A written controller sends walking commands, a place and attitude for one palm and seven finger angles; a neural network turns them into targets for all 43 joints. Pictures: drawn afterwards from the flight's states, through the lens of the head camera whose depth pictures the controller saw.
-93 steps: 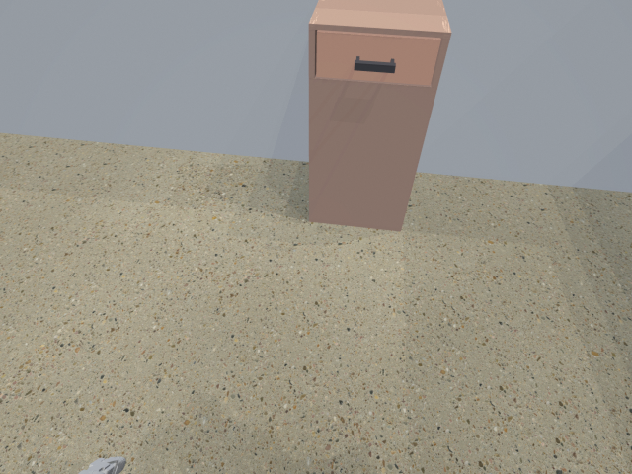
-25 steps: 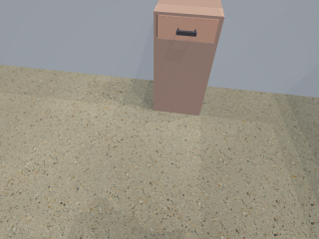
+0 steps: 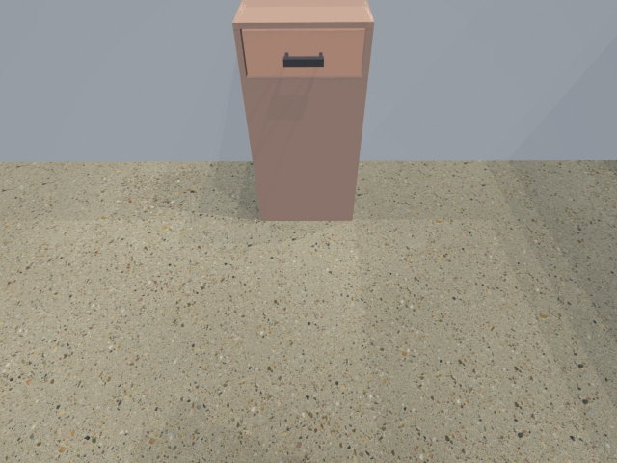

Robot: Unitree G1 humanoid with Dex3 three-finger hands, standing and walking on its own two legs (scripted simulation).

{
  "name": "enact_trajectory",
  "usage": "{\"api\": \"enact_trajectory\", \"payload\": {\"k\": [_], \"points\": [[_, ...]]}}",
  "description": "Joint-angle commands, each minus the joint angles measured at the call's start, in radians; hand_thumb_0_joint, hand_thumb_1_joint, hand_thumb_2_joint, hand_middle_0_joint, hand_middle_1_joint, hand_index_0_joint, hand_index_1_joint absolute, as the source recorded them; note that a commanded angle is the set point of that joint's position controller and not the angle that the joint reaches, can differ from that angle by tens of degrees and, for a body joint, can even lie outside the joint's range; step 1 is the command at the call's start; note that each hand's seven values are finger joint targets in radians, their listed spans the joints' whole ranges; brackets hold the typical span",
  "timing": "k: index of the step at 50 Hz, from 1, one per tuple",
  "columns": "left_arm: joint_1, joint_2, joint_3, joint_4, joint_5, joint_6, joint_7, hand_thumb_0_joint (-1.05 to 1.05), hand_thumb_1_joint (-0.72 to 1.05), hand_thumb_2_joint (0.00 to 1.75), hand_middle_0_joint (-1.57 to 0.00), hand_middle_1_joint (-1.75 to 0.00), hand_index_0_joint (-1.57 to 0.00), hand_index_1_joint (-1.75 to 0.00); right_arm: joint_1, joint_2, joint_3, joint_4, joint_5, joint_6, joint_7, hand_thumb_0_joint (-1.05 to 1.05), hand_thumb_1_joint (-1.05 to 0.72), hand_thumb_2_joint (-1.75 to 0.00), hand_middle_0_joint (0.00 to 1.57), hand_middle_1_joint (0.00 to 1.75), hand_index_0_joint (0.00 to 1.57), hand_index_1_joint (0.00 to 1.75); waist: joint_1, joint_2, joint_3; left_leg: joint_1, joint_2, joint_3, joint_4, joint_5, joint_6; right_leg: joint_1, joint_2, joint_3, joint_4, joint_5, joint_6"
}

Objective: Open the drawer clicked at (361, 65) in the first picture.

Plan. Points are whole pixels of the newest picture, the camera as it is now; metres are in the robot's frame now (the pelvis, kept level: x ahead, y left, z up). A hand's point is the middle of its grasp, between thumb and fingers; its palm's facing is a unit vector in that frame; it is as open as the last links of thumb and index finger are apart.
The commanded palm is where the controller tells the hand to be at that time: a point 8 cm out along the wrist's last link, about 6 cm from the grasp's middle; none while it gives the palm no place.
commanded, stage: walk to a spot facing it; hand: left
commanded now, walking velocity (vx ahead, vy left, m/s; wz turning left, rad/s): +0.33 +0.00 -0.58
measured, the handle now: (303, 58) +1.21 +0.11 +0.00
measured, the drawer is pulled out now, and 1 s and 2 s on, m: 0.00 0.00 0.00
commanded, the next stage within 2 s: turn to face it in 1.20 s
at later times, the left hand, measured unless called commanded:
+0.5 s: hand (156, 450) +0.17 +0.26 -0.18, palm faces -0.15 -0.97 -0.20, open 7.4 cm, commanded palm none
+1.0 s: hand (321, 254) +0.55 +0.02 -0.14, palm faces -0.60 -0.77 -0.21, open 7.4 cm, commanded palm none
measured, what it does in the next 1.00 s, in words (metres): walks ahead, turning right: left foot, then right foot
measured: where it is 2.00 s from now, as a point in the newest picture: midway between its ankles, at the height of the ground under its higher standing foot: (351, 403)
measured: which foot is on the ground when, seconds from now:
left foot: down 0.00-0.00, up 0.02-0.40, down 0.42-0.92, up 0.94-1.00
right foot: down 0.00-0.42, up 0.44-0.92, down 0.94-1.00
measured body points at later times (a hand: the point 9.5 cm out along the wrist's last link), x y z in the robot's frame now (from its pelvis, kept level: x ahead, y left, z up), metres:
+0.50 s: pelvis +0.16 +0.06 +0.00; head +0.18 +0.08 +0.45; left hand +0.18 +0.31 -0.16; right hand +0.25 -0.20 -0.11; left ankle +0.25 +0.15 -0.72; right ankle +0.02 -0.06 -0.66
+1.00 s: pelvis +0.31 -0.03 -0.01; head +0.34 -0.06 +0.44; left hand +0.58 +0.06 -0.13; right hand +0.10 -0.18 -0.16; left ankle +0.28 +0.15 -0.65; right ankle +0.32 -0.14 -0.72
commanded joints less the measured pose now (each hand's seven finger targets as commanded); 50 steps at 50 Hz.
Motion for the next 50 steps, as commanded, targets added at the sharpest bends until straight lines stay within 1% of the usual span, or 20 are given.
{"api": "enact_trajectory", "payload": {"k": [1,4,8,16,18,19,20,21,22,23,25,28,35,42,44,45,46,47,48,50], "points": [[0.294,0.227,0.067,-0.001,-0.011,-0.058,0.046,0.00,0.90,0.90,-0.20,-0.30,-0.20,-0.30,-0.205,-0.123,-0.023,-0.173,0.000,-0.040,-0.009,0.00,-0.90,-0.90,0.20,0.30,0.20,0.30,0.129,-0.273,0.039,-0.609,-0.013,-0.113,0.539,-0.126,0.009,0.316,-0.368,0.678,-0.419,0.149,-0.217],[0.174,0.141,0.046,-0.031,-0.001,-0.066,0.052,0.00,0.90,0.90,-0.20,-0.30,-0.20,-0.30,-0.191,-0.076,-0.029,-0.153,-0.006,-0.040,-0.002,0.00,-0.90,-0.90,0.20,0.30,0.20,0.30,0.042,-0.067,0.087,-0.584,0.041,-0.124,0.552,0.040,-0.015,0.205,-0.310,0.510,-0.394,0.178,-0.225],[0.142,0.118,0.050,-0.038,0.002,-0.081,0.052,0.00,0.90,0.90,-0.20,-0.30,-0.20,-0.30,-0.144,-0.031,-0.036,-0.151,-0.001,-0.022,0.010,0.00,-0.90,-0.90,0.20,0.30,0.20,0.30,0.000,-0.111,0.058,-0.509,0.036,-0.092,0.443,0.160,-0.041,0.123,-0.236,0.362,-0.414,0.233,-0.190],[0.125,0.131,0.067,-0.036,0.008,-0.073,0.054,0.00,0.90,0.90,-0.20,-0.30,-0.20,-0.30,-0.221,-0.003,-0.039,-0.223,0.007,-0.045,0.020,0.00,-0.90,-0.90,0.20,0.30,0.20,0.30,0.021,-0.165,0.058,-0.330,-0.019,-0.061,0.089,0.192,-0.026,0.100,-0.191,0.341,-0.359,0.265,-0.144],[0.091,0.141,0.077,-0.044,0.006,-0.067,0.053,0.00,0.90,0.90,-0.20,-0.30,-0.20,-0.30,-0.140,-0.023,-0.045,-0.204,0.008,-0.056,0.009,0.00,-0.90,-0.90,0.20,0.30,0.20,0.30,-0.015,-0.162,0.021,-0.139,-0.047,-0.044,-0.045,0.206,-0.019,0.054,-0.168,0.333,-0.270,0.287,-0.122],[0.075,0.128,0.080,-0.051,0.001,-0.065,0.051,0.00,0.90,0.90,-0.20,-0.30,-0.20,-0.30,-0.026,-0.052,-0.051,-0.167,0.005,-0.063,-0.005,0.00,-0.90,-0.90,0.20,0.30,0.20,0.30,-0.064,-0.118,-0.025,0.034,-0.053,-0.043,-0.136,0.217,-0.008,0.005,-0.109,0.296,-0.131,0.356,-0.097],[0.089,0.086,0.080,-0.061,-0.007,-0.063,0.042,0.00,0.90,0.90,-0.20,-0.30,-0.20,-0.30,0.126,-0.138,-0.071,-0.127,-0.004,-0.068,-0.023,0.00,-0.90,-0.90,0.20,0.30,0.20,0.30,-0.118,0.026,-0.128,0.295,0.083,-0.180,-0.171,0.162,0.022,-0.136,-0.044,0.236,0.102,0.258,-0.063],[0.125,0.025,0.073,-0.082,-0.016,-0.061,0.028,0.00,0.90,0.90,-0.20,-0.30,-0.20,-0.30,0.242,-0.247,-0.092,-0.101,-0.016,-0.070,-0.027,0.00,-0.90,-0.90,0.20,0.30,0.20,0.30,-0.130,0.319,-0.222,0.423,0.404,-0.565,-0.281,0.099,0.120,-0.340,0.070,0.073,0.450,-0.244,-0.005],[0.068,0.041,0.069,-0.113,-0.008,-0.063,0.026,0.00,0.90,0.90,-0.20,-0.30,-0.20,-0.30,0.236,-0.240,-0.079,-0.119,-0.007,-0.055,-0.022,0.00,-0.90,-0.90,0.20,0.30,0.20,0.30,-0.128,0.205,-0.166,0.281,0.460,-0.659,-0.362,-0.054,0.182,-0.376,0.020,0.103,0.594,-0.257,-0.013],[0.008,0.032,0.070,-0.117,0.000,-0.061,0.025,0.00,0.90,0.90,-0.20,-0.30,-0.20,-0.30,0.157,-0.182,-0.069,-0.124,-0.011,-0.060,-0.022,0.00,-0.90,-0.90,0.20,0.30,0.20,0.30,-0.108,0.174,-0.082,0.153,0.433,-0.598,-0.418,-0.188,0.176,-0.416,-0.012,0.087,0.699,-0.197,-0.013],[-0.043,0.036,0.078,-0.119,0.011,-0.041,0.003,0.00,0.90,0.90,-0.20,-0.30,-0.20,-0.30,0.046,-0.069,-0.043,-0.138,-0.009,-0.065,-0.022,0.00,-0.90,-0.90,0.20,0.30,0.20,0.30,-0.053,0.156,0.077,-0.063,0.336,-0.398,-0.455,-0.169,0.124,-0.413,-0.091,0.070,0.704,-0.041,-0.004],[0.003,0.006,0.075,-0.110,0.013,-0.009,-0.010,0.00,0.90,0.90,-0.20,-0.30,-0.20,-0.30,0.024,-0.036,-0.035,-0.125,-0.007,-0.083,-0.029,0.00,-0.90,-0.90,0.20,0.30,0.20,0.30,0.001,0.135,0.025,-0.088,0.270,-0.151,-0.430,0.090,0.105,-0.352,-0.115,0.046,0.641,0.070,0.018],[-0.203,0.000,0.063,-0.193,0.017,0.012,-0.023,0.00,0.90,0.90,-0.20,-0.30,-0.20,-0.30,0.112,-0.071,-0.049,-0.083,-0.009,-0.083,-0.023,0.00,-0.90,-0.90,0.20,0.30,0.20,0.30,-0.039,0.065,0.073,0.016,0.290,0.003,-0.447,0.205,0.141,-0.412,-0.154,0.001,0.336,0.163,0.048],[-0.344,0.013,0.051,-0.232,0.011,-0.006,-0.019,0.00,0.90,0.90,-0.20,-0.30,-0.20,-0.30,0.187,-0.110,-0.056,-0.058,-0.020,-0.060,-0.012,0.00,-0.90,-0.90,0.20,0.30,0.20,0.30,-0.081,0.087,0.069,0.107,0.301,0.109,-0.325,0.448,0.112,-0.259,-0.078,-0.091,0.071,0.085,0.005],[-0.243,0.042,0.059,-0.204,0.011,-0.019,-0.016,0.00,0.90,0.90,-0.20,-0.30,-0.20,-0.30,0.163,-0.135,-0.060,-0.073,-0.018,-0.055,-0.012,0.00,-0.90,-0.90,0.20,0.30,0.20,0.30,-0.022,0.092,-0.004,0.125,0.284,0.174,-0.112,0.692,0.083,-0.087,-0.027,-0.131,-0.022,0.039,-0.028],[-0.087,0.088,0.072,-0.156,0.011,-0.032,-0.012,0.00,0.90,0.90,-0.20,-0.30,-0.20,-0.30,0.148,-0.141,-0.055,-0.090,-0.011,-0.053,-0.008,0.00,-0.90,-0.90,0.20,0.30,0.20,0.30,0.056,0.032,-0.098,0.034,0.244,0.220,0.130,0.745,0.043,0.169,0.009,-0.150,-0.106,0.104,-0.049],[0.049,0.218,0.104,-0.121,0.014,-0.049,0.001,0.00,0.90,0.90,-0.20,-0.30,-0.20,-0.30,0.177,-0.086,-0.043,-0.116,0.005,-0.050,0.007,0.00,-0.90,-0.90,0.20,0.30,0.20,0.30,0.107,-0.209,-0.238,-0.301,0.156,0.222,0.450,0.324,-0.013,0.530,-0.223,0.164,-0.156,0.143,-0.134],[0.140,0.319,0.122,-0.102,-0.011,-0.048,0.021,0.00,0.90,0.90,-0.20,-0.30,-0.20,-0.30,0.107,-0.051,-0.031,-0.177,0.010,-0.049,-0.001,0.00,-0.90,-0.90,0.20,0.30,0.20,0.30,0.120,-0.302,-0.288,-0.561,0.025,0.100,0.738,-0.193,-0.053,0.608,-0.466,0.600,-0.245,0.454,-0.241],[0.111,0.317,0.121,-0.105,-0.022,-0.039,0.032,0.00,0.90,0.90,-0.20,-0.30,-0.20,-0.30,0.043,-0.080,-0.040,-0.176,0.011,-0.049,-0.013,0.00,-0.90,-0.90,0.20,0.30,0.20,0.30,0.117,-0.156,-0.256,-0.568,0.069,-0.046,0.776,-0.138,-0.034,0.505,-0.446,0.524,-0.258,0.434,-0.254],[-0.046,0.218,0.090,-0.147,-0.019,-0.041,0.037,0.00,0.90,0.90,-0.20,-0.30,-0.20,-0.30,-0.001,-0.071,-0.042,-0.170,-0.003,-0.039,-0.012,0.00,-0.90,-0.90,0.20,0.30,0.20,0.30,0.044,-0.084,-0.090,-0.535,0.120,-0.090,0.724,0.019,-0.042,0.247,-0.356,0.393,-0.314,0.310,-0.202]]}}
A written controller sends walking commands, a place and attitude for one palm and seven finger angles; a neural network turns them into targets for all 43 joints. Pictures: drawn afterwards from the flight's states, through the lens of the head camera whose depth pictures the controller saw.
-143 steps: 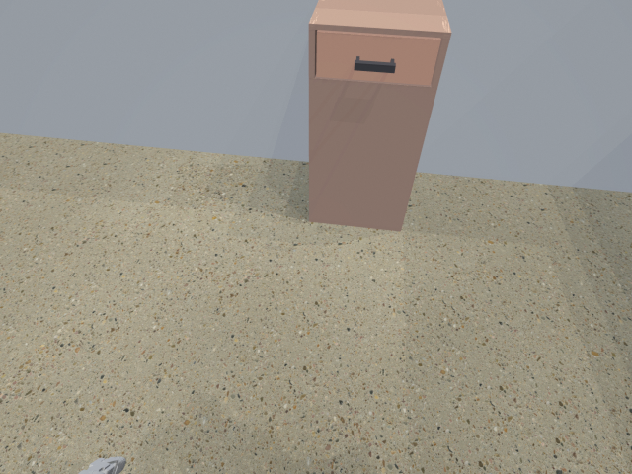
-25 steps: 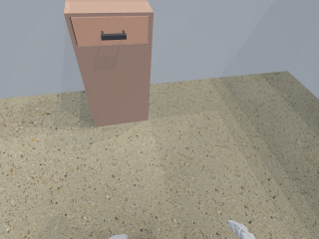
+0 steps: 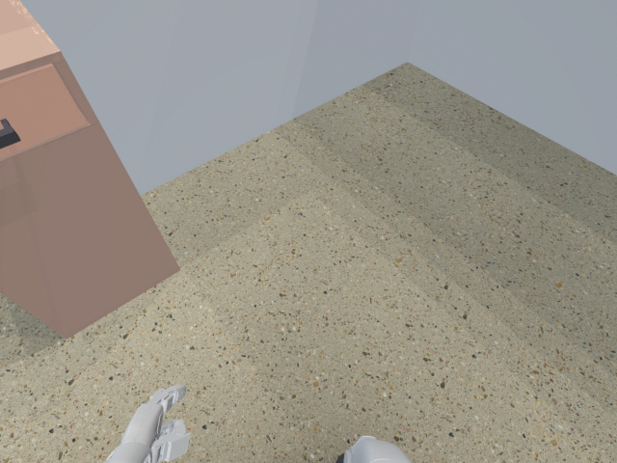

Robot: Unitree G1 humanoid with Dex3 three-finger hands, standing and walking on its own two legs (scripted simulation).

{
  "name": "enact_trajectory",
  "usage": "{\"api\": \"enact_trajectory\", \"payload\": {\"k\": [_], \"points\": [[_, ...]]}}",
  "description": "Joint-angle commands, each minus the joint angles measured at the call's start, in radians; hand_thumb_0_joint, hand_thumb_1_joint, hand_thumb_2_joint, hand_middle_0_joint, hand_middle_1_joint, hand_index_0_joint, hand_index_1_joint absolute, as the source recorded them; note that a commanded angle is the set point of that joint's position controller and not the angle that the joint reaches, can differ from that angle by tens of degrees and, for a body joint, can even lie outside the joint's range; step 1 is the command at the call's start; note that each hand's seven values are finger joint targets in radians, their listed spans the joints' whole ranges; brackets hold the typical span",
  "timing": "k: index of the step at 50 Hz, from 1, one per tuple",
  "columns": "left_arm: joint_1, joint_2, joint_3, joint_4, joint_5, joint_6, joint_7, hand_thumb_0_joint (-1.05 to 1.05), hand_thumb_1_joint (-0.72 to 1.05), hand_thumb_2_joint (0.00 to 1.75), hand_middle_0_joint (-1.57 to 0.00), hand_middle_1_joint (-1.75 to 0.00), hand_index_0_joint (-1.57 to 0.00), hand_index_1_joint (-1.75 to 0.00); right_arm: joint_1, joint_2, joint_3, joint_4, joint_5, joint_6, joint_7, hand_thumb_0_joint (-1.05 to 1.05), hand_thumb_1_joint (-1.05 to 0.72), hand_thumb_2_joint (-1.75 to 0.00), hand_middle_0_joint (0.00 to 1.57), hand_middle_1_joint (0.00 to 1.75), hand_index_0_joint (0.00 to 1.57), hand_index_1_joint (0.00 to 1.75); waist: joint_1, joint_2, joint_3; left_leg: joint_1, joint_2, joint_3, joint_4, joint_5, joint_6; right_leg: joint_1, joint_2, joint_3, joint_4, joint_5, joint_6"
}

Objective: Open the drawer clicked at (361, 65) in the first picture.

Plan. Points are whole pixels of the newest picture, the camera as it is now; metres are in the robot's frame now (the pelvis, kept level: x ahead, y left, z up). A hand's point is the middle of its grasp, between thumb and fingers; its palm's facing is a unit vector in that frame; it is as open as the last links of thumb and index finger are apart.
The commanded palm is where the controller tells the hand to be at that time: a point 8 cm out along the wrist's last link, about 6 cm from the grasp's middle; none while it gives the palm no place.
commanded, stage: walk to a spot facing it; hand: left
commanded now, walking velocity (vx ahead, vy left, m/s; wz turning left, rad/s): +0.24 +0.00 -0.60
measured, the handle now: out of the picture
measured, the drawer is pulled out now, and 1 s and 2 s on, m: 0.00 0.00 0.00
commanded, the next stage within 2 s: turn to face it in 0.20 s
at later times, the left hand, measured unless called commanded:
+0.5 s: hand (145, 409) +0.22 +0.26 -0.16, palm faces -0.14 -0.97 -0.19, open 7.4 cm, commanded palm none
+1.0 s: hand (169, 373) +0.26 +0.22 -0.12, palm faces +0.08 -0.96 -0.26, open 7.4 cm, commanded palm none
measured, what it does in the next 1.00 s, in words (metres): walks ahead: left foot, then right foot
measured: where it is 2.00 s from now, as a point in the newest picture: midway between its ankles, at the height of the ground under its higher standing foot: outside the picture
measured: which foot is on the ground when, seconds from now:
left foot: up 0.00-0.32, down 0.34-0.86, up 0.88-1.00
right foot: down 0.00-0.34, up 0.36-0.84, down 0.86-1.00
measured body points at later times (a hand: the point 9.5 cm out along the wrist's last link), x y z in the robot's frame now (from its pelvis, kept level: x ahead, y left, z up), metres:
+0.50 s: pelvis +0.15 +0.06 +0.02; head +0.17 +0.09 +0.47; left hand +0.23 +0.31 -0.14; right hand +0.21 -0.19 -0.10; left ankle +0.20 +0.14 -0.72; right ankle +0.09 -0.08 -0.66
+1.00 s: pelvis +0.15 +0.02 +0.02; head +0.16 +0.00 +0.47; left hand +0.26 +0.27 -0.10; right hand +0.16 -0.23 -0.14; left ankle +0.14 +0.14 -0.64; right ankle +0.16 -0.08 -0.72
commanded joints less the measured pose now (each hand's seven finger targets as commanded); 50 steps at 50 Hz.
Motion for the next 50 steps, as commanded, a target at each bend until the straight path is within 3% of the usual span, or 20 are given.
{"api": "enact_trajectory", "payload": {"k": [1,2,4,11,13,15,16,17,18,19,21,24,28,37,41,42,43,44,47,50], "points": [[0.186,0.203,0.054,0.004,-0.003,0.001,0.041,0.00,0.90,0.90,-0.20,-0.30,-0.20,-0.30,-0.147,-0.098,-0.019,-0.160,-0.012,-0.034,-0.014,0.00,-0.90,-0.90,0.20,0.30,0.20,0.30,0.097,-0.054,-0.137,-0.345,0.010,-0.145,0.161,0.146,-0.008,0.274,-0.266,0.379,-0.386,0.232,-0.130],[0.138,0.189,0.053,-0.004,0.005,-0.003,0.044,0.00,0.90,0.90,-0.20,-0.30,-0.20,-0.30,-0.094,-0.086,-0.020,-0.145,-0.014,-0.023,-0.013,0.00,-0.90,-0.90,0.20,0.30,0.20,0.30,0.058,-0.090,-0.139,-0.290,0.002,-0.138,0.098,0.160,-0.014,0.213,-0.235,0.313,-0.396,0.232,-0.117],[0.126,0.175,0.052,-0.001,0.011,-0.009,0.043,0.00,0.90,0.90,-0.20,-0.30,-0.20,-0.30,-0.065,-0.074,-0.020,-0.135,-0.017,-0.011,-0.012,0.00,-0.90,-0.90,0.20,0.30,0.20,0.30,0.034,-0.118,-0.135,-0.249,-0.021,-0.121,0.008,0.181,-0.026,0.148,-0.191,0.270,-0.399,0.223,-0.110],[0.193,0.186,0.062,0.009,0.012,-0.004,0.035,0.00,0.90,0.90,-0.20,-0.30,-0.20,-0.30,-0.240,-0.064,-0.016,-0.220,-0.008,-0.028,-0.001,0.00,-0.90,-0.90,0.20,0.30,0.20,0.30,0.091,-0.150,-0.122,-0.185,-0.099,-0.113,-0.328,0.208,-0.018,0.147,-0.166,0.374,-0.380,0.089,-0.118],[0.189,0.192,0.067,0.006,0.011,0.005,0.037,0.00,0.90,0.90,-0.20,-0.30,-0.20,-0.30,-0.249,-0.064,-0.014,-0.227,-0.001,-0.036,-0.007,0.00,-0.90,-0.90,0.20,0.30,0.20,0.30,0.091,-0.159,-0.130,-0.093,-0.134,-0.106,-0.436,0.196,-0.010,0.143,-0.165,0.403,-0.332,0.165,-0.107],[0.176,0.180,0.066,0.002,0.003,0.020,0.038,0.00,0.90,0.90,-0.20,-0.30,-0.20,-0.30,-0.190,-0.084,-0.014,-0.206,0.000,-0.042,-0.020,0.00,-0.90,-0.90,0.20,0.30,0.20,0.30,0.055,-0.148,-0.152,0.081,-0.155,-0.088,-0.612,0.288,-0.006,0.104,-0.114,0.374,-0.244,0.173,-0.057],[0.181,0.135,0.053,-0.002,0.000,0.022,0.039,0.00,0.90,0.90,-0.20,-0.30,-0.20,-0.30,-0.114,-0.125,-0.017,-0.178,-0.004,-0.050,-0.029,0.00,-0.90,-0.90,0.20,0.30,0.20,0.30,0.023,-0.048,-0.195,0.241,-0.093,-0.143,-0.708,0.331,0.017,0.040,-0.054,0.320,-0.135,0.118,-0.016],[0.226,0.065,0.037,-0.003,-0.005,0.024,0.033,0.00,0.90,0.90,-0.20,-0.30,-0.20,-0.30,-0.044,-0.222,-0.034,-0.167,-0.017,-0.053,-0.030,0.00,-0.90,-0.90,0.20,0.30,0.20,0.30,0.007,0.220,-0.246,0.383,0.143,-0.421,-0.756,0.447,0.112,-0.129,0.078,0.186,0.107,-0.165,0.049],[0.268,0.060,0.029,0.003,0.002,0.018,0.038,0.00,0.90,0.90,-0.20,-0.30,-0.20,-0.30,-0.043,-0.256,-0.032,-0.173,-0.017,-0.036,-0.024,0.00,-0.90,-0.90,0.20,0.30,0.20,0.30,0.022,0.292,-0.234,0.333,0.292,-0.558,-0.824,0.466,0.213,-0.179,0.073,0.112,0.299,-0.425,0.074],[0.244,0.088,0.031,0.028,0.012,0.027,0.046,0.00,0.90,0.90,-0.20,-0.30,-0.20,-0.30,-0.081,-0.207,-0.020,-0.170,-0.016,-0.037,-0.030,0.00,-0.90,-0.90,0.20,0.30,0.20,0.30,0.012,0.251,-0.190,0.206,0.259,-0.549,-0.867,0.416,0.220,-0.146,0.032,0.159,0.379,-0.382,0.081],[0.253,0.065,0.024,0.076,0.012,0.026,0.040,0.00,0.90,0.90,-0.20,-0.30,-0.20,-0.30,-0.178,-0.123,0.012,-0.169,-0.017,-0.038,-0.032,0.00,-0.90,-0.90,0.20,0.30,0.20,0.30,0.073,0.159,-0.083,0.062,0.138,-0.415,-0.884,0.447,0.212,-0.091,-0.014,0.151,0.387,-0.248,0.086],[0.286,0.035,0.000,0.122,0.006,0.030,0.045,0.00,0.90,0.90,-0.20,-0.30,-0.20,-0.30,-0.182,-0.090,0.026,-0.126,-0.004,-0.053,-0.036,0.00,-0.90,-0.90,0.20,0.30,0.20,0.30,0.101,0.161,-0.150,0.111,0.033,-0.263,-0.837,0.823,0.184,0.027,-0.033,0.105,0.234,-0.144,0.111],[0.215,0.041,0.001,0.110,0.000,0.044,0.061,0.00,0.90,0.90,-0.20,-0.30,-0.20,-0.30,-0.119,-0.120,0.004,-0.082,0.000,-0.034,-0.037,0.00,-0.90,-0.90,0.20,0.30,0.20,0.30,0.075,0.123,-0.179,0.210,0.053,-0.323,-0.796,0.963,0.217,-0.001,-0.027,0.091,0.187,-0.162,0.134],[0.107,0.035,0.020,0.038,-0.007,0.053,0.070,0.00,0.90,0.90,-0.20,-0.30,-0.20,-0.30,-0.101,-0.155,-0.042,-0.084,-0.013,0.006,-0.030,0.00,-0.90,-0.90,0.20,0.30,0.20,0.30,0.050,0.154,-0.158,0.133,0.038,-0.475,-0.761,0.788,0.247,0.041,0.001,0.093,0.050,-0.211,0.124],[0.197,0.061,0.032,0.040,-0.012,0.039,0.080,0.00,0.90,0.90,-0.20,-0.30,-0.20,-0.30,-0.140,-0.146,-0.054,-0.114,0.000,0.012,-0.020,0.00,-0.90,-0.90,0.20,0.30,0.20,0.30,0.102,0.097,-0.201,-0.034,-0.043,-0.469,-0.672,0.601,0.168,0.319,-0.018,0.101,-0.298,0.043,0.107],[0.211,0.124,0.043,0.039,0.000,0.031,0.087,0.00,0.90,0.90,-0.20,-0.30,-0.20,-0.30,-0.135,-0.104,-0.052,-0.128,0.008,0.012,-0.012,0.00,-0.90,-0.90,0.20,0.30,0.20,0.30,0.104,-0.059,-0.209,-0.197,-0.120,-0.386,-0.559,0.414,0.105,0.466,-0.170,0.233,-0.376,0.078,0.064],[0.223,0.194,0.054,0.031,0.010,0.028,0.091,0.00,0.90,0.90,-0.20,-0.30,-0.20,-0.30,-0.139,-0.053,-0.043,-0.159,0.007,0.013,-0.008,0.00,-0.90,-0.90,0.20,0.30,0.20,0.30,0.113,-0.275,-0.185,-0.333,-0.254,-0.192,-0.365,0.009,0.033,0.482,-0.415,0.396,-0.402,0.197,-0.045],[0.210,0.196,0.053,0.010,0.003,0.030,0.088,0.00,0.90,0.90,-0.20,-0.30,-0.20,-0.30,-0.157,-0.095,-0.057,-0.157,-0.007,0.032,-0.008,0.00,-0.90,-0.90,0.20,0.30,0.20,0.30,0.117,-0.259,-0.170,-0.299,-0.217,-0.212,-0.155,-0.073,0.031,0.335,-0.460,0.385,-0.422,0.181,-0.097],[0.065,0.112,0.028,-0.028,0.004,0.035,0.088,0.00,0.90,0.90,-0.20,-0.30,-0.20,-0.30,-0.128,-0.075,-0.060,-0.124,-0.010,0.059,0.011,0.00,-0.90,-0.90,0.20,0.30,0.20,0.30,0.035,-0.128,-0.049,-0.299,-0.156,-0.199,0.087,0.094,0.014,0.169,-0.315,0.174,-0.410,0.115,-0.052],[0.108,0.118,0.027,-0.025,0.009,0.028,0.084,0.00,0.90,0.90,-0.20,-0.30,-0.20,-0.30,-0.151,-0.072,-0.054,-0.137,-0.012,0.066,0.017,0.00,-0.90,-0.90,0.20,0.30,0.20,0.30,0.055,-0.182,-0.055,-0.296,-0.146,-0.162,0.069,0.124,-0.010,0.206,-0.297,0.095,-0.394,0.156,-0.044]]}}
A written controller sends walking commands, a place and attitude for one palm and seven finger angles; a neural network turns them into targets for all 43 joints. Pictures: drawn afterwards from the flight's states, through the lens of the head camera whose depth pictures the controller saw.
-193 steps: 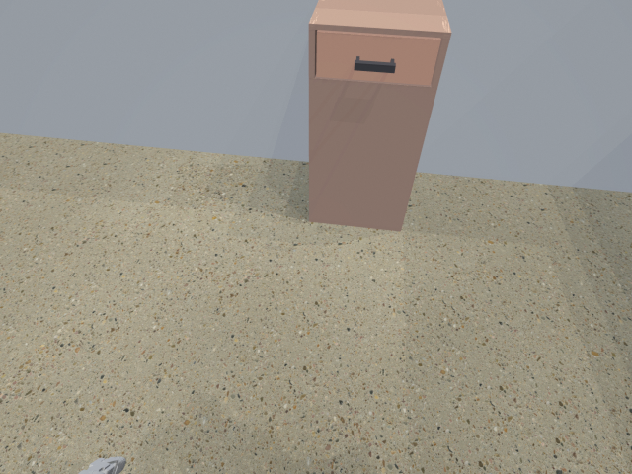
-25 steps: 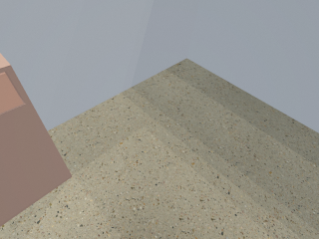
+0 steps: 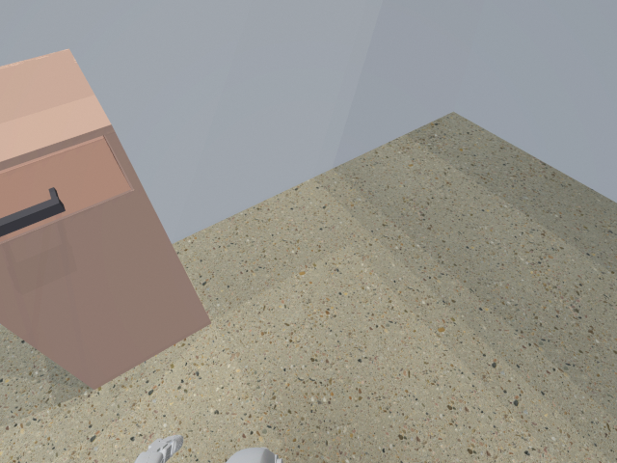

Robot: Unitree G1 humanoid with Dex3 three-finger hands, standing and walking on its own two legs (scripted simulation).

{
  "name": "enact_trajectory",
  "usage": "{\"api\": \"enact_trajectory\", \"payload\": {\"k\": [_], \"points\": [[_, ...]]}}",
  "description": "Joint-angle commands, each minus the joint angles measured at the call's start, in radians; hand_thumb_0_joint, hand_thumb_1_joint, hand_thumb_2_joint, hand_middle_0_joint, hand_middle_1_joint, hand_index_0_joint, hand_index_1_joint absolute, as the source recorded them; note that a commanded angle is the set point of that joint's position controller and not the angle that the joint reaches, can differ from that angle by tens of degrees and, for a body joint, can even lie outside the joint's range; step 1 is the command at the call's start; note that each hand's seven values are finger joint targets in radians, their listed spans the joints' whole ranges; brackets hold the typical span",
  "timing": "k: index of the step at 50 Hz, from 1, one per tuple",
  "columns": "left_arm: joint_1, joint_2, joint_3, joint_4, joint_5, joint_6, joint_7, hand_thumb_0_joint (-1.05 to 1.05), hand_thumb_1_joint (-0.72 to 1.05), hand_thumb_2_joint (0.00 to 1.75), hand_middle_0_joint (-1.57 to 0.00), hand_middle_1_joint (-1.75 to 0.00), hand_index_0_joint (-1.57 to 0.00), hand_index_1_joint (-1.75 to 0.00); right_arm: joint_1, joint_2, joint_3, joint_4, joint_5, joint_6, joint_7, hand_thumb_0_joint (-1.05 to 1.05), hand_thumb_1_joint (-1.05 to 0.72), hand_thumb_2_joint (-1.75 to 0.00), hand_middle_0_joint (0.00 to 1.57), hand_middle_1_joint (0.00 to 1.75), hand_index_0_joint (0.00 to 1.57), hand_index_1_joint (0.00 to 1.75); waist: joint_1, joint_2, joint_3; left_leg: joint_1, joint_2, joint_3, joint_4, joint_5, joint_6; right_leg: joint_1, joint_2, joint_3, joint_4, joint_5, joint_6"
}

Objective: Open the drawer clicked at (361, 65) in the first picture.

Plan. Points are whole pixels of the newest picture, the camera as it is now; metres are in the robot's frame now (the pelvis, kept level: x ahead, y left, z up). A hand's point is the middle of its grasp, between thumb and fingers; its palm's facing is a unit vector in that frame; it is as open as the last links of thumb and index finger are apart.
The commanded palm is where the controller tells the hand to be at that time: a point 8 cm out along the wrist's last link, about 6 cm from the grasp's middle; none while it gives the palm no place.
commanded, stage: turn to face it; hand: left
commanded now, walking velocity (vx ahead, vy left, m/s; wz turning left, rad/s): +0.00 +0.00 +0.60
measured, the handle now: (25, 210) +0.57 +0.55 -0.02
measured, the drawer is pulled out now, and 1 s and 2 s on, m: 0.00 0.00 0.00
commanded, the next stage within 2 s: take the last steps up to it in 0.82 s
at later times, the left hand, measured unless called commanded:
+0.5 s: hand out of the picture -0.05 +0.29 -0.17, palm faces +0.34 -0.90 -0.26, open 7.4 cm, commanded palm none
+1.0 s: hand out of the picture -0.05 +0.21 -0.15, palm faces +0.50 -0.83 -0.26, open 7.3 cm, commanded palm none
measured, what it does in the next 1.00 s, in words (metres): steps on the spot, turning left: left foot, then right foot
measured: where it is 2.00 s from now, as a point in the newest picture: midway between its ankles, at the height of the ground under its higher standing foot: outside the picture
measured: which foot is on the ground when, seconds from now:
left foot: up 0.00-0.26, down 0.28-0.76, up 0.78-1.00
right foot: down 0.00-0.28, up 0.30-0.74, down 0.76-1.00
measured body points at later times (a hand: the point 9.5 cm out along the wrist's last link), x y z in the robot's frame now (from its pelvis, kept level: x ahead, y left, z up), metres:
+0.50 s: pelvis -0.03 +0.06 +0.00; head +0.00 +0.10 +0.45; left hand -0.07 +0.34 -0.15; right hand +0.16 -0.16 -0.12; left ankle -0.03 +0.15 -0.74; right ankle +0.01 -0.10 -0.66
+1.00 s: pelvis -0.02 +0.02 +0.00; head +0.01 +0.00 +0.45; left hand -0.07 +0.26 -0.13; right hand +0.13 -0.19 -0.16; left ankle -0.12 +0.14 -0.66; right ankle +0.02 -0.08 -0.74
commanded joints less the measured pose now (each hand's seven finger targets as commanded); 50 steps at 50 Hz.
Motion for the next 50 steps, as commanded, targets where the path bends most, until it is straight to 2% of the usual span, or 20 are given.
{"api": "enact_trajectory", "payload": {"k": [1,8,11,12,13,14,15,16,19,20,30,34,36,37,38,39,41,43,46,50], "points": [[0.035,0.178,0.043,-0.064,0.010,-0.016,0.009,0.00,0.90,0.90,-0.20,-0.30,-0.20,-0.30,-0.049,-0.063,-0.003,-0.096,-0.005,-0.014,0.005,0.00,-0.90,-0.90,0.20,0.30,0.20,0.30,0.049,-0.223,0.014,-0.074,0.058,0.012,0.054,0.011,-0.034,0.028,-0.269,0.111,-0.215,0.213,-0.100],[0.106,0.269,0.063,-0.046,0.023,-0.003,-0.001,0.00,0.90,0.90,-0.20,-0.30,-0.20,-0.30,-0.185,-0.068,0.015,-0.170,0.007,-0.028,0.014,0.00,-0.90,-0.90,0.20,0.30,0.20,0.30,0.100,-0.277,-0.029,0.065,0.045,0.089,-0.281,-0.062,-0.020,0.078,-0.323,0.058,-0.130,0.344,-0.109],[0.110,0.285,0.069,-0.043,0.018,0.005,-0.009,0.00,0.90,0.90,-0.20,-0.30,-0.20,-0.30,-0.148,-0.094,0.016,-0.174,0.005,-0.039,0.011,0.00,-0.90,-0.90,0.20,0.30,0.20,0.30,0.076,-0.255,-0.073,0.194,0.024,0.128,-0.486,0.049,-0.004,0.068,-0.309,-0.001,-0.024,0.367,-0.056],[0.105,0.278,0.069,-0.043,0.011,0.010,-0.011,0.00,0.90,0.90,-0.20,-0.30,-0.20,-0.30,-0.103,-0.123,0.009,-0.171,0.005,-0.046,0.012,0.00,-0.90,-0.90,0.20,0.30,0.20,0.30,0.046,-0.178,-0.101,0.315,0.036,0.107,-0.625,0.161,0.006,0.008,-0.294,-0.038,0.075,0.310,-0.015],[0.116,0.240,0.067,-0.066,0.004,0.017,-0.017,0.00,0.90,0.90,-0.20,-0.30,-0.20,-0.30,-0.049,-0.216,-0.014,-0.164,0.000,-0.056,0.008,0.00,-0.90,-0.90,0.20,0.30,0.20,0.30,0.013,0.030,-0.146,0.485,0.175,-0.085,-0.710,0.323,0.067,-0.171,-0.216,-0.077,0.266,0.108,0.053],[0.067,0.174,0.046,-0.118,0.001,0.018,-0.025,0.00,0.90,0.90,-0.20,-0.30,-0.20,-0.30,0.008,-0.331,-0.041,-0.164,-0.001,-0.060,0.002,0.00,-0.90,-0.90,0.20,0.30,0.20,0.30,-0.027,0.303,-0.134,0.542,0.428,-0.405,-0.763,0.650,0.211,-0.417,-0.090,-0.061,0.489,-0.399,0.123],[-0.001,0.195,0.045,-0.130,0.013,0.032,-0.015,0.00,0.90,0.90,-0.20,-0.30,-0.20,-0.30,0.059,-0.332,-0.041,-0.130,0.001,-0.061,-0.008,0.00,-0.90,-0.90,0.20,0.30,0.20,0.30,-0.055,0.210,-0.150,0.489,0.444,-0.416,-0.764,0.597,0.256,-0.418,-0.087,0.072,0.612,-0.387,0.104],[-0.019,0.180,0.050,-0.120,0.007,0.029,-0.014,0.00,0.90,0.90,-0.20,-0.30,-0.20,-0.30,0.014,-0.313,-0.037,-0.136,0.000,-0.063,-0.020,0.00,-0.90,-0.90,0.20,0.30,0.20,0.30,-0.034,0.211,-0.129,0.451,0.395,-0.385,-0.759,0.518,0.251,-0.446,-0.081,0.109,0.661,-0.320,0.101],[0.065,0.193,0.059,-0.063,0.009,0.025,-0.030,0.00,0.90,0.90,-0.20,-0.30,-0.20,-0.30,-0.161,-0.225,-0.005,-0.186,-0.002,-0.070,-0.024,0.00,-0.90,-0.90,0.20,0.30,0.20,0.30,0.050,0.119,-0.071,0.338,0.247,-0.217,-0.769,0.428,0.185,-0.373,-0.068,0.119,0.655,-0.126,0.105],[0.084,0.194,0.058,-0.052,0.009,0.027,-0.031,0.00,0.90,0.90,-0.20,-0.30,-0.20,-0.30,-0.165,-0.219,-0.002,-0.191,0.001,-0.072,-0.024,0.00,-0.90,-0.90,0.20,0.30,0.20,0.30,0.054,0.125,-0.071,0.334,0.227,-0.196,-0.774,0.443,0.179,-0.352,-0.062,0.115,0.641,-0.102,0.109],[0.039,0.161,0.046,-0.079,0.002,0.025,-0.014,0.00,0.90,0.90,-0.20,-0.30,-0.20,-0.30,-0.091,-0.204,-0.007,-0.164,-0.006,-0.058,-0.025,0.00,-0.90,-0.90,0.20,0.30,0.20,0.30,0.022,0.087,-0.068,0.354,0.228,-0.337,-0.779,0.397,0.231,-0.260,-0.004,0.127,0.383,-0.162,0.101],[0.089,0.143,0.039,-0.071,-0.006,0.013,-0.006,0.00,0.90,0.90,-0.20,-0.30,-0.20,-0.30,-0.104,-0.189,-0.008,-0.161,-0.008,-0.053,-0.024,0.00,-0.90,-0.90,0.20,0.30,0.20,0.30,0.047,0.100,-0.101,0.310,0.207,-0.363,-0.728,0.502,0.223,-0.111,0.036,0.119,0.190,-0.137,0.079],[0.153,0.148,0.040,-0.054,-0.006,-0.001,-0.001,0.00,0.90,0.90,-0.20,-0.30,-0.20,-0.30,-0.119,-0.172,-0.005,-0.158,0.002,-0.053,-0.022,0.00,-0.90,-0.90,0.20,0.30,0.20,0.30,0.084,0.058,-0.123,0.239,0.157,-0.331,-0.651,0.478,0.172,0.049,0.033,0.110,-0.051,0.032,0.073],[0.170,0.195,0.047,-0.051,0.001,-0.014,0.005,0.00,0.90,0.90,-0.20,-0.30,-0.20,-0.30,-0.104,-0.132,-0.001,-0.158,0.012,-0.056,-0.016,0.00,-0.90,-0.90,0.20,0.30,0.20,0.30,0.091,-0.050,-0.134,0.127,0.100,-0.284,-0.556,0.367,0.116,0.183,-0.054,0.200,-0.175,0.097,0.051],[0.178,0.277,0.062,-0.049,0.016,-0.023,0.012,0.00,0.90,0.90,-0.20,-0.30,-0.20,-0.30,-0.090,-0.062,0.012,-0.174,0.018,-0.059,-0.012,0.00,-0.90,-0.90,0.20,0.30,0.20,0.30,0.090,-0.313,-0.112,-0.050,-0.056,-0.094,-0.359,0.013,0.031,0.244,-0.315,0.454,-0.232,0.195,-0.047],[0.164,0.293,0.059,-0.068,0.010,-0.020,0.007,0.00,0.90,0.90,-0.20,-0.30,-0.20,-0.30,-0.104,-0.097,0.002,-0.177,0.004,-0.046,-0.016,0.00,-0.90,-0.90,0.20,0.30,0.20,0.30,0.097,-0.297,-0.096,-0.036,-0.053,-0.096,-0.170,-0.171,0.020,0.112,-0.413,0.484,-0.243,0.246,-0.134],[0.076,0.233,0.051,-0.076,0.007,-0.020,0.008,0.00,0.90,0.90,-0.20,-0.30,-0.20,-0.30,-0.108,-0.101,-0.004,-0.135,-0.001,-0.026,-0.010,0.00,-0.90,-0.90,0.20,0.30,0.20,0.30,0.061,-0.226,-0.013,-0.037,-0.015,-0.107,0.043,-0.080,0.016,0.002,-0.307,0.373,-0.240,0.219,-0.131],[0.040,0.185,0.039,-0.076,0.008,-0.024,0.006,0.00,0.90,0.90,-0.20,-0.30,-0.20,-0.30,-0.075,-0.076,0.002,-0.101,-0.001,-0.027,-0.003,0.00,-0.90,-0.90,0.20,0.30,0.20,0.30,0.038,-0.180,0.015,-0.035,0.009,-0.074,0.076,0.009,-0.001,0.010,-0.237,0.228,-0.199,0.329,-0.100],[0.113,0.183,0.036,-0.042,0.011,-0.030,0.007,0.00,0.90,0.90,-0.20,-0.30,-0.20,-0.30,-0.091,-0.065,0.011,-0.088,0.002,-0.027,-0.007,0.00,-0.90,-0.90,0.20,0.30,0.20,0.30,0.067,-0.217,-0.023,-0.017,0.017,-0.046,0.001,0.005,-0.021,0.092,-0.230,0.185,-0.176,0.441,-0.109],[0.206,0.189,0.040,0.023,0.019,-0.037,-0.002,0.00,0.90,0.90,-0.20,-0.30,-0.20,-0.30,-0.146,-0.043,0.026,-0.088,-0.005,-0.040,-0.002,0.00,-0.90,-0.90,0.20,0.30,0.20,0.30,0.111,-0.228,-0.006,0.015,0.037,0.012,-0.198,-0.019,-0.010,0.133,-0.239,0.220,-0.244,0.168,-0.118]]}}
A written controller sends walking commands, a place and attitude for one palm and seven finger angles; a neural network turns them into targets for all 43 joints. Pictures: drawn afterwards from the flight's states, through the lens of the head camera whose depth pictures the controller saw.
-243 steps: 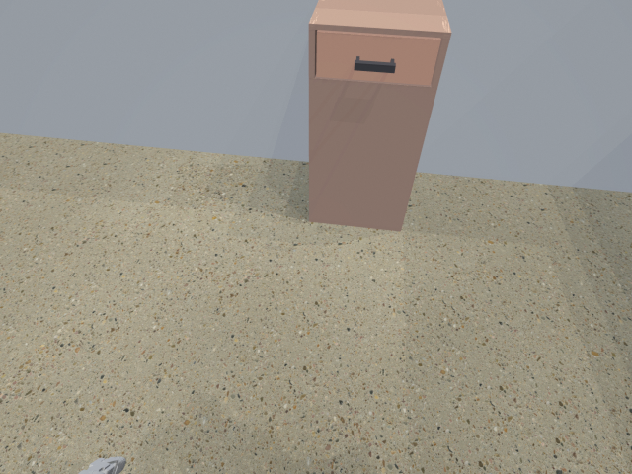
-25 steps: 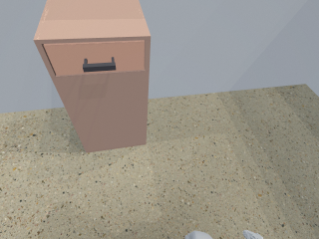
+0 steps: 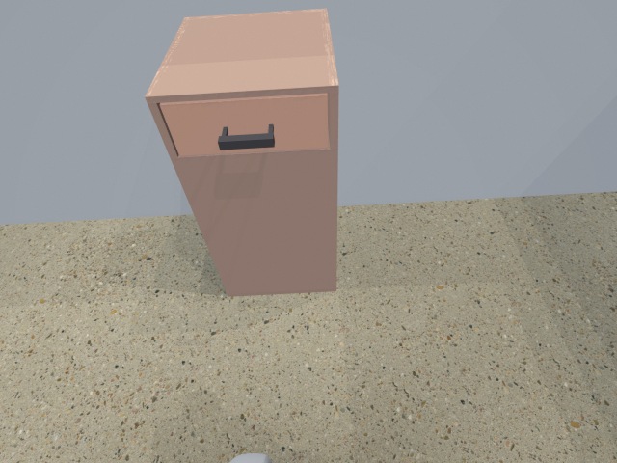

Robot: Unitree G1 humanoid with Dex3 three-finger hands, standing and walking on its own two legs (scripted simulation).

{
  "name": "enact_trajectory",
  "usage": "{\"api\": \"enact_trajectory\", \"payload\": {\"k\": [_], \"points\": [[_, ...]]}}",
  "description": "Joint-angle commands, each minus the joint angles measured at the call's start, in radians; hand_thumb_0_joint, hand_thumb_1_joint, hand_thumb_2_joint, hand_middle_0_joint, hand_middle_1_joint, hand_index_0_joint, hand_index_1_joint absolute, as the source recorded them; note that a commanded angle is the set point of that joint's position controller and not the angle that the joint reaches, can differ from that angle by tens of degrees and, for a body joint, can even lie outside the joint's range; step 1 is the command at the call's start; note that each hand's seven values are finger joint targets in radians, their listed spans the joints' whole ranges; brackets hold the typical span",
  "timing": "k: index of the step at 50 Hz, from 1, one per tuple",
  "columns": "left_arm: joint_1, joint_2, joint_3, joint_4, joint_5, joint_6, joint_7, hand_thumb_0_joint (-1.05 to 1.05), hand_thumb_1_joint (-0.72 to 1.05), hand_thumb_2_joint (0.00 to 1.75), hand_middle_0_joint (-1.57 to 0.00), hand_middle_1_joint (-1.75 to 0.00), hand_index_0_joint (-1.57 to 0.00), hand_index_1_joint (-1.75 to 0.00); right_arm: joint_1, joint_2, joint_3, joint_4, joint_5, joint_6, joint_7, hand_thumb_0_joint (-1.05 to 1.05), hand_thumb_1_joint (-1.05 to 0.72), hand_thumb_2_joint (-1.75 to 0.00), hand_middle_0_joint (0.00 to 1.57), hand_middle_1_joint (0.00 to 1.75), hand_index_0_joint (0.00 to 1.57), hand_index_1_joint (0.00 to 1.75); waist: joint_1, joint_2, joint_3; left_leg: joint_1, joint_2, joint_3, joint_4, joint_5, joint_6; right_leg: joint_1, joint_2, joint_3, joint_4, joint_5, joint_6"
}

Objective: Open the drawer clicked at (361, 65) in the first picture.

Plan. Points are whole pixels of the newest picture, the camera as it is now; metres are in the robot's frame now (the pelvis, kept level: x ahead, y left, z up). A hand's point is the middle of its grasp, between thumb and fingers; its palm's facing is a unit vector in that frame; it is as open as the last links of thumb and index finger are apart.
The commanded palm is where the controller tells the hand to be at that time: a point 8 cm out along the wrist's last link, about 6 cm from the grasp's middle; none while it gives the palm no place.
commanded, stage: take the last steps up to it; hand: left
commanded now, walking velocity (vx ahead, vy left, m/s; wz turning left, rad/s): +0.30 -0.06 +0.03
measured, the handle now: (247, 135) +0.78 +0.18 -0.02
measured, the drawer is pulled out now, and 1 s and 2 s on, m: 0.00 0.00 0.00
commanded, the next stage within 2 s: come to a stop and stand still in 0.78 s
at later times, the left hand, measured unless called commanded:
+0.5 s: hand out of the picture +0.11 +0.22 -0.18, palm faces +0.01 -0.99 -0.15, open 7.4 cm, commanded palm none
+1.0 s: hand (237, 375) +0.29 +0.15 -0.18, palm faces +0.04 -0.99 -0.16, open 7.2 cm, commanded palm none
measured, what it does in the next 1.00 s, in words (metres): walks ahead: left foot, then right foot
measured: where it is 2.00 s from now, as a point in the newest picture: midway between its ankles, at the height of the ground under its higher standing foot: outside the picture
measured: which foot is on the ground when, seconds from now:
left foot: up 0.00-0.16, down 0.18-0.64, up 0.66-0.98, down 1.00-1.00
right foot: down 0.00-0.18, up 0.20-0.62, down 0.64-1.00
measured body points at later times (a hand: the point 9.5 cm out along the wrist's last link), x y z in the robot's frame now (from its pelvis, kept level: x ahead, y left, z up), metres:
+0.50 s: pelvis +0.09 +0.03 +0.00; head +0.10 +0.05 +0.45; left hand +0.11 +0.27 -0.17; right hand +0.02 -0.19 -0.15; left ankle -0.01 +0.15 -0.74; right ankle +0.18 -0.12 -0.68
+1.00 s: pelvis +0.25 -0.02 -0.01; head +0.24 -0.01 +0.44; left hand +0.29 +0.21 -0.17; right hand +0.30 -0.26 -0.15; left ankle +0.30 +0.09 -0.74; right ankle +0.25 -0.12 -0.74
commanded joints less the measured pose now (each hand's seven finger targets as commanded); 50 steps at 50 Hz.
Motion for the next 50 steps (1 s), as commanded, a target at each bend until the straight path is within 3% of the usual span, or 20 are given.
{"api": "enact_trajectory", "payload": {"k": [1,3,7,8,9,10,11,16,26,28,30,31,32,33,34,37,40,46,48,50], "points": [[0.134,0.205,0.050,0.019,0.014,-0.020,-0.001,0.00,0.90,0.90,-0.20,-0.30,-0.20,-0.30,-0.096,-0.021,0.013,-0.086,-0.008,-0.046,0.002,0.00,-0.90,-0.90,0.20,0.30,0.20,0.30,0.076,-0.226,-0.011,-0.055,0.017,0.060,-0.194,-0.027,0.009,0.110,-0.226,0.211,-0.233,0.118,-0.120],[0.166,0.211,0.048,0.050,0.018,-0.023,-0.007,0.00,0.90,0.90,-0.20,-0.30,-0.20,-0.30,-0.112,-0.010,0.019,-0.087,-0.006,-0.062,0.006,0.00,-0.90,-0.90,0.20,0.30,0.20,0.30,0.091,-0.241,-0.006,-0.007,0.014,0.086,-0.296,-0.061,0.028,0.100,-0.230,0.233,-0.249,0.021,-0.131],[0.115,0.186,0.039,0.091,0.000,-0.016,-0.015,0.00,0.90,0.90,-0.20,-0.30,-0.20,-0.30,0.044,-0.008,0.031,-0.010,-0.004,-0.090,-0.010,0.00,-0.90,-0.90,0.20,0.30,0.20,0.30,0.008,-0.169,-0.022,0.335,0.000,0.144,-0.629,0.106,0.049,-0.085,-0.145,0.140,-0.155,-0.125,-0.064],[0.105,0.146,0.029,0.083,-0.005,-0.012,-0.019,0.00,0.90,0.90,-0.20,-0.30,-0.20,-0.30,0.115,-0.057,0.022,0.016,-0.004,-0.101,-0.018,0.00,-0.90,-0.90,0.20,0.30,0.20,0.30,-0.027,-0.022,-0.032,0.480,0.088,0.031,-0.692,0.063,0.073,-0.222,-0.097,0.092,-0.036,-0.165,-0.023],[0.088,0.092,0.017,0.063,-0.005,-0.012,-0.027,0.00,0.90,0.90,-0.20,-0.30,-0.20,-0.30,0.198,-0.146,0.001,0.037,-0.013,-0.104,-0.025,0.00,-0.90,-0.90,0.20,0.30,0.20,0.30,-0.063,0.212,-0.026,0.546,0.302,-0.244,-0.787,-0.055,0.153,-0.388,-0.002,-0.014,0.187,-0.205,0.022],[0.014,0.105,0.017,0.026,0.006,-0.012,-0.029,0.00,0.90,0.90,-0.20,-0.30,-0.20,-0.30,0.245,-0.194,-0.009,0.041,-0.016,-0.096,-0.027,0.00,-0.90,-0.90,0.20,0.30,0.20,0.30,-0.093,0.223,0.031,0.484,0.411,-0.397,-0.881,-0.144,0.225,-0.473,0.023,-0.003,0.359,-0.292,0.023],[-0.046,0.118,0.026,0.023,0.016,-0.004,-0.029,0.00,0.90,0.90,-0.20,-0.30,-0.20,-0.30,0.250,-0.174,-0.003,0.055,-0.019,-0.101,-0.038,0.00,-0.90,-0.90,0.20,0.30,0.20,0.30,-0.101,0.222,0.095,0.424,0.415,-0.394,-0.909,-0.116,0.231,-0.515,-0.005,0.063,0.493,-0.259,0.018],[0.059,0.093,0.031,0.106,0.009,0.001,-0.057,0.00,0.90,0.90,-0.20,-0.30,-0.20,-0.30,0.137,-0.068,0.026,0.028,-0.005,-0.131,-0.050,0.00,-0.90,-0.90,0.20,0.30,0.20,0.30,-0.001,0.094,0.096,0.364,0.275,-0.070,-0.878,0.258,0.191,-0.450,-0.051,0.078,0.571,0.007,0.042],[-0.126,0.067,0.028,0.055,-0.002,0.000,-0.062,0.00,0.90,0.90,-0.20,-0.30,-0.20,-0.30,0.242,-0.060,0.017,0.097,-0.015,-0.136,-0.053,0.00,-0.90,-0.90,0.20,0.30,0.20,0.30,-0.032,0.116,0.134,0.381,0.276,0.041,-0.810,0.518,0.186,-0.375,-0.029,0.009,0.237,0.079,0.021],[-0.114,0.074,0.033,0.058,-0.001,-0.006,-0.061,0.00,0.90,0.90,-0.20,-0.30,-0.20,-0.30,0.234,-0.069,0.013,0.104,-0.016,-0.133,-0.053,0.00,-0.90,-0.90,0.20,0.30,0.20,0.30,-0.017,0.120,0.116,0.352,0.286,0.038,-0.768,0.557,0.177,-0.270,-0.004,-0.006,0.182,0.070,0.003],[0.051,0.102,0.044,0.109,0.001,-0.022,-0.056,0.00,0.90,0.90,-0.20,-0.30,-0.20,-0.30,0.209,-0.074,0.011,0.106,-0.009,-0.129,-0.052,0.00,-0.90,-0.90,0.20,0.30,0.20,0.30,0.065,0.085,0.023,0.340,0.244,0.088,-0.563,0.709,0.144,-0.039,0.051,-0.050,0.070,0.106,-0.019],[0.203,0.152,0.059,0.159,0.005,-0.037,-0.050,0.00,0.90,0.90,-0.20,-0.30,-0.20,-0.30,0.210,-0.068,0.011,0.107,-0.001,-0.131,-0.046,0.00,-0.90,-0.90,0.20,0.30,0.20,0.30,0.131,0.011,-0.078,0.254,0.197,0.117,-0.359,0.662,0.113,0.184,0.028,-0.005,0.021,0.151,-0.038],[0.315,0.253,0.085,0.186,0.012,-0.049,-0.033,0.00,0.90,0.90,-0.20,-0.30,-0.20,-0.30,0.259,-0.001,0.021,0.092,0.013,-0.133,-0.035,0.00,-0.90,-0.90,0.20,0.30,0.20,0.30,0.159,-0.241,-0.204,0.025,0.084,0.179,-0.046,0.261,0.075,0.411,-0.218,0.293,-0.044,0.202,-0.117],[0.357,0.304,0.086,0.192,-0.007,-0.044,-0.028,0.00,0.90,0.90,-0.20,-0.30,-0.20,-0.30,0.225,0.025,0.027,0.057,0.021,-0.127,-0.042,0.00,-0.90,-0.90,0.20,0.30,0.20,0.30,0.149,-0.271,-0.227,-0.087,0.002,0.094,0.219,-0.221,0.074,0.388,-0.381,0.544,-0.163,0.285,-0.206],[0.259,0.296,0.082,0.169,-0.010,-0.040,-0.023,0.00,0.90,0.90,-0.20,-0.30,-0.20,-0.30,0.180,0.024,0.023,0.055,0.022,-0.119,-0.038,0.00,-0.90,-0.90,0.20,0.30,0.20,0.30,0.134,-0.255,-0.202,-0.099,0.049,0.006,0.308,-0.177,0.090,0.247,-0.368,0.553,-0.230,0.045,-0.217],[-0.003,0.150,0.043,0.095,-0.002,-0.036,-0.006,0.00,0.90,0.90,-0.20,-0.30,-0.20,-0.30,0.168,0.043,0.018,0.060,-0.007,-0.093,-0.027,0.00,-0.90,-0.90,0.20,0.30,0.20,0.30,0.010,-0.091,-0.016,-0.043,0.126,0.009,0.232,0.015,0.080,-0.113,-0.263,0.299,-0.305,-0.129,-0.152],[-0.030,0.111,0.024,0.093,0.003,-0.044,-0.005,0.00,0.90,0.90,-0.20,-0.30,-0.20,-0.30,0.223,0.071,0.031,0.074,-0.010,-0.073,-0.025,0.00,-0.90,-0.90,0.20,0.30,0.20,0.30,-0.036,-0.157,-0.003,0.045,0.116,0.057,0.034,0.045,0.051,-0.201,-0.197,0.139,-0.320,0.017,-0.131],[0.017,0.115,0.023,0.114,-0.002,-0.035,-0.004,0.00,0.90,0.90,-0.20,-0.30,-0.20,-0.30,0.117,0.086,0.054,0.042,-0.003,-0.092,-0.027,0.00,-0.90,-0.90,0.20,0.30,0.20,0.30,0.003,-0.123,-0.017,0.114,0.076,0.089,-0.370,0.094,0.031,-0.075,-0.168,0.128,-0.244,0.210,-0.151],[0.011,0.091,0.009,0.126,-0.011,-0.025,0.002,0.00,0.90,0.90,-0.20,-0.30,-0.20,-0.30,0.146,0.082,0.063,0.070,0.002,-0.099,-0.037,0.00,-0.90,-0.90,0.20,0.30,0.20,0.30,-0.019,-0.073,-0.026,0.296,0.076,0.073,-0.592,0.313,0.022,-0.128,-0.121,0.086,-0.148,0.254,-0.091],[0.077,0.063,0.001,0.130,-0.017,-0.009,0.005,0.00,0.90,0.90,-0.20,-0.30,-0.20,-0.30,0.106,-0.009,0.058,0.060,0.004,-0.108,-0.044,0.00,-0.90,-0.90,0.20,0.30,0.20,0.30,0.026,0.071,-0.019,0.280,0.204,-0.047,-0.666,0.589,0.079,-0.095,-0.036,0.062,-0.091,0.135,-0.004]]}}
